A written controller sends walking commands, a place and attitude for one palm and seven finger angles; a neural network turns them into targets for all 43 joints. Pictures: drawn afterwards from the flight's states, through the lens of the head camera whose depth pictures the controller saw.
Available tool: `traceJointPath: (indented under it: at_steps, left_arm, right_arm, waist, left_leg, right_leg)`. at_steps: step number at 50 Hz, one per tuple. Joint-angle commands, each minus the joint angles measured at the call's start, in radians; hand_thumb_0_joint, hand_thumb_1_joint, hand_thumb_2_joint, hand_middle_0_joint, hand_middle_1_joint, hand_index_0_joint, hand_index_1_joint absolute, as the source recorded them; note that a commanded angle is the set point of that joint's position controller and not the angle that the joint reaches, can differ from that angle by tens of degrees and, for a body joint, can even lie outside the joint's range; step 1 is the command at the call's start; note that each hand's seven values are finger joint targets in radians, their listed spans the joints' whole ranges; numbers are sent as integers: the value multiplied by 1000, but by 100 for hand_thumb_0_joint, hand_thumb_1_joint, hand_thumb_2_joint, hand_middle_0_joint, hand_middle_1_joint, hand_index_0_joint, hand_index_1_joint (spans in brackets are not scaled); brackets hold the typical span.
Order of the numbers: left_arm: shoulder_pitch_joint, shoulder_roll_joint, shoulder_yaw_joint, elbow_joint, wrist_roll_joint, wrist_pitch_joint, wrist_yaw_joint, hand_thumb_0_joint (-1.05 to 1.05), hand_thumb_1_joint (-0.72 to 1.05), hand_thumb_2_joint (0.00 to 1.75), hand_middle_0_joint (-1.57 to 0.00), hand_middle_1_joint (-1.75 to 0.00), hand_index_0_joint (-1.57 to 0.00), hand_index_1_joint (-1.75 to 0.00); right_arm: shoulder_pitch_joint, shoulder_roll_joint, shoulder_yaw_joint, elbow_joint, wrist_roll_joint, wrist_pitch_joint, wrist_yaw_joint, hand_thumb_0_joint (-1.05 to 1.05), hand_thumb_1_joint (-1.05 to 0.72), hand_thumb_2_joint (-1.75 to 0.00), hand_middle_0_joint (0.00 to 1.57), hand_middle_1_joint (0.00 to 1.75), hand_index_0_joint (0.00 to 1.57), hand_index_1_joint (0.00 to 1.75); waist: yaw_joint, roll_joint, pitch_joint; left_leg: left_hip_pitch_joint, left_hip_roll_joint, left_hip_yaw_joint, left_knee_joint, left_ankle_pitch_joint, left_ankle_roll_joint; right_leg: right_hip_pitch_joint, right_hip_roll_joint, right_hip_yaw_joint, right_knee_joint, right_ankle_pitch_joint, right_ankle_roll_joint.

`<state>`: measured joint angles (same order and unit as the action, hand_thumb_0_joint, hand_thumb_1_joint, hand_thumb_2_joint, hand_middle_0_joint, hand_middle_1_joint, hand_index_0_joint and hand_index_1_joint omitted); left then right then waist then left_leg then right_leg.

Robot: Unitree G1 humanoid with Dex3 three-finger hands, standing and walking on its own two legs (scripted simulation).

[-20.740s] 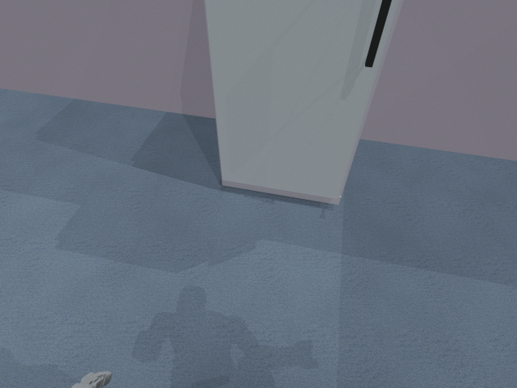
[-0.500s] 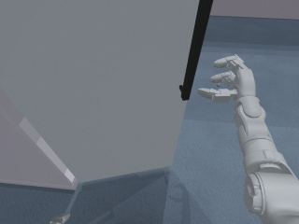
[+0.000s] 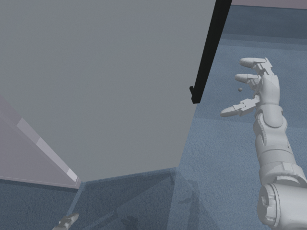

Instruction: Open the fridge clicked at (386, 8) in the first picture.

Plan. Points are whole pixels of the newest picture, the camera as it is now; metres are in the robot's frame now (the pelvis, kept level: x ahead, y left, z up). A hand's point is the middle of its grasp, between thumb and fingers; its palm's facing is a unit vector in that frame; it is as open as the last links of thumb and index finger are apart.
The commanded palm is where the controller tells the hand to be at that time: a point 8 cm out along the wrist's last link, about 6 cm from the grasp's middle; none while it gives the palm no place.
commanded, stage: slip the hand off the handle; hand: right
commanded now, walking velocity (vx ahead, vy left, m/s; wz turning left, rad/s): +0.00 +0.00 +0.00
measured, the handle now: (209, 34) +0.52 -0.07 +0.24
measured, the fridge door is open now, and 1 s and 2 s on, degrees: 74 74 74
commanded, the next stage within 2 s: draw the hand back to the body in 1.26 s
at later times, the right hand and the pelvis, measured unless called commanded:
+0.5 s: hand (259, 89) +0.46 -0.21 +0.14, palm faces +0.06 +0.99 -0.15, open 14.7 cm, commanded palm +0.41 -0.26 +0.14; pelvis +0.01 -0.02 -0.01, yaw +0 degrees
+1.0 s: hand (278, 123) +0.35 -0.23 +0.14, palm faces +0.08 +0.98 -0.15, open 14.7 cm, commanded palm +0.32 -0.27 +0.14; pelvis -0.01 -0.01 +0.00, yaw -1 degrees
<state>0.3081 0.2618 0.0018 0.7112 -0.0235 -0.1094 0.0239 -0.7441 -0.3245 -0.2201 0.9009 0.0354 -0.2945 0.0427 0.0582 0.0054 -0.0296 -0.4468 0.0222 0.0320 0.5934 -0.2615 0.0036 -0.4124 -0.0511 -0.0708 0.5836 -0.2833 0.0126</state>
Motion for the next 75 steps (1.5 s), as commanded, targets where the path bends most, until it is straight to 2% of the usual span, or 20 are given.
traceJointPath:
  at_steps: [1,4,8,9,10,14,19,22,29,33,34,40,47,57,62,69,70,71,73,75]
  left_arm:
    - [66,131,55,-97,-1,-34,10,0,90,90,-20,-30,-20,-30]
    - [72,141,55,-98,-3,-22,12,0,90,90,-20,-30,-20,-30]
    - [68,148,53,-114,-5,-5,15,0,90,90,-20,-30,-20,-30]
    - [66,146,52,-115,-6,-3,13,0,90,90,-20,-30,-20,-30]
    - [65,143,53,-120,-5,-2,11,0,90,90,-20,-30,-20,-30]
    - [73,146,49,-126,-3,9,13,0,90,90,-20,-30,-20,-30]
    - [85,152,50,-129,0,16,16,0,90,90,-20,-30,-20,-30]
    - [87,153,45,-124,-1,20,18,0,90,90,-20,-30,-20,-30]
    - [69,152,54,-171,-5,15,6,0,90,90,-20,-30,-20,-30]
    - [29,151,49,-200,-11,15,10,0,90,90,-20,-30,-20,-30]
    - [23,150,48,-201,-12,14,14,0,90,90,-20,-30,-20,-30]
    - [-32,128,39,-214,-11,-12,26,0,90,90,-20,-30,-20,-30]
    - [-95,134,21,-211,-29,-30,50,0,90,90,-20,-30,-20,-30]
    - [-137,123,9,-237,-22,-61,56,0,90,90,-20,-30,-20,-30]
    - [-143,125,4,-221,-21,-71,65,0,90,90,-20,-30,-20,-30]
    - [-132,127,9,-220,-22,-93,68,0,90,90,-20,-30,-20,-30]
    - [-146,162,-7,-219,-41,-101,86,0,90,90,-20,-30,-20,-30]
    - [-156,158,-11,-237,-48,-108,99,0,90,90,-20,-30,-20,-30]
    - [-172,165,-18,-255,-44,-117,110,0,90,90,-20,-30,-20,-30]
    - [-174,140,-25,-281,-40,-132,99,0,90,90,-20,-30,-20,-30]
  right_arm:
    - [-481,-173,7,-263,-1,-107,18,0,55,-20,25,115,25,115]
    - [-497,-183,3,-232,13,-103,35,0,55,-20,25,115,25,115]
    - [-446,-220,-47,-198,27,-81,43,0,55,-20,25,115,25,115]
    - [-471,-219,-34,-215,24,-82,46,0,55,-20,25,115,25,115]
    - [-449,-214,-37,-218,21,-82,47,0,55,-20,25,115,25,115]
    - [-468,-230,-36,-214,11,-91,54,0,55,-20,25,115,25,115]
    - [-477,-273,-70,-255,26,-101,78,0,55,-20,25,115,25,115]
    - [-474,-268,-59,-208,26,-94,94,0,55,-20,25,115,25,115]
    - [-221,-236,-79,-379,80,-79,130,0,55,-20,25,115,25,115]
    - [-124,-239,-89,-456,92,-46,123,0,55,-20,25,115,25,115]
    - [-131,-272,-111,-486,90,-41,118,0,55,-20,25,115,25,115]
    - [-74,-249,-85,-682,89,-48,106,0,55,-20,25,115,25,115]
    - [10,-221,-56,-630,132,25,152,0,55,-20,25,115,25,115]
    - [111,-256,-109,-752,165,11,196,0,55,-20,25,115,25,115]
    - [84,-267,-111,-735,167,26,207,0,55,-20,25,115,25,115]
    - [142,-239,-92,-753,186,41,241,0,55,-20,25,115,25,115]
    - [145,-235,-74,-620,283,130,365,0,55,-20,25,115,25,115]
    - [93,-299,-117,-694,315,173,436,0,55,-20,25,115,25,115]
    - [126,-397,-207,-715,339,242,511,0,55,-20,25,115,25,115]
    - [168,-389,-225,-804,345,252,511,0,55,-20,25,115,25,115]
  waist:
    - [8,-56,-430]
    - [23,-17,-402]
    - [1,5,-376]
    - [10,-7,-382]
    - [-4,-32,-384]
    - [10,-19,-362]
    - [5,-71,-425]
    - [15,-54,-369]
    - [-45,-64,-432]
    - [-52,12,-316]
    - [-53,1,-314]
    - [-60,-84,-331]
    - [-43,-17,-186]
    - [-82,-15,-248]
    - [-62,-36,-192]
    - [-72,-31,-246]
    - [-52,-34,-293]
    - [-74,-38,-318]
    - [-104,-37,-348]
    - [-121,-52,-320]
  left_leg:
    - [158,-23,-27,-34,354,13]
    - [136,-27,-17,-29,350,12]
    - [135,-28,-11,-25,339,16]
    - [131,-27,-11,-22,342,13]
    - [125,-28,-9,-16,339,17]
    - [86,-33,-3,-10,308,17]
    - [79,-37,-3,1,308,18]
    - [43,-40,4,-5,246,18]
    - [114,-43,6,0,306,20]
    - [147,-42,6,-23,264,18]
    - [150,-41,3,-29,241,16]
    - [160,-42,-1,-40,208,20]
    - [126,-30,-8,-101,55,10]
    - [194,-22,-16,-86,104,11]
    - [163,-19,-23,-98,71,5]
    - [184,-18,-14,-73,142,8]
    - [256,-13,-21,-82,171,20]
    - [294,-5,-25,-84,215,19]
    - [330,-1,-33,-71,274,17]
    - [318,-5,-21,-70,294,18]
  right_leg:
    - [186,54,19,-13,290,-39]
    - [177,46,34,-9,302,-36]
    - [150,43,37,-9,301,-36]
    - [155,42,38,-9,308,-34]
    - [159,41,40,-7,321,-31]
    - [159,32,55,0,325,-28]
    - [204,25,63,13,366,-19]
    - [169,23,71,5,297,-16]
    - [204,16,61,8,407,-15]
    - [115,23,45,-24,276,-32]
    - [110,25,45,-33,239,-32]
    - [176,29,47,-44,215,-33]
    - [116,39,47,-75,31,-39]
    - [136,50,47,-58,84,-39]
    - [115,50,46,-53,56,-39]
    - [131,48,53,-40,117,-38]
    - [172,47,50,-64,100,-44]
    - [175,50,55,-68,129,-47]
    - [178,58,56,-59,185,-52]
    - [194,59,66,-71,224,-48]
